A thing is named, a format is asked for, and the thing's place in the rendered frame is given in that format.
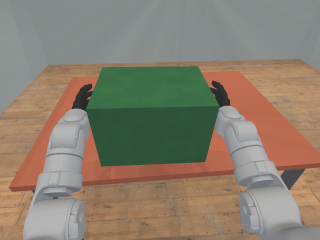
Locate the robot right upper arm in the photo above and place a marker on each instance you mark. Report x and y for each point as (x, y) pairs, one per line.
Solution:
(271, 213)

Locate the right robot hand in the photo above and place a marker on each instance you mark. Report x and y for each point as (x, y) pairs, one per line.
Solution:
(220, 93)

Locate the carton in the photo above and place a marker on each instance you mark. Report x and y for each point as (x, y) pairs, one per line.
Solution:
(152, 115)

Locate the table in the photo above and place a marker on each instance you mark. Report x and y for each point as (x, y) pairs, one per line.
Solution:
(284, 145)

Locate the left robot hand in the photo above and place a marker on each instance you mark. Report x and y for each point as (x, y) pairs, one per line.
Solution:
(81, 100)

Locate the robot left upper arm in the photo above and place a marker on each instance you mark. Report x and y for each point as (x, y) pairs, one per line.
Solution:
(56, 219)

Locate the right robot forearm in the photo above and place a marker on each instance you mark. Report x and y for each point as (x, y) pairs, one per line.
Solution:
(252, 166)

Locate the left robot forearm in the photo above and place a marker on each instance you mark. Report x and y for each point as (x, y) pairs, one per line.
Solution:
(61, 175)

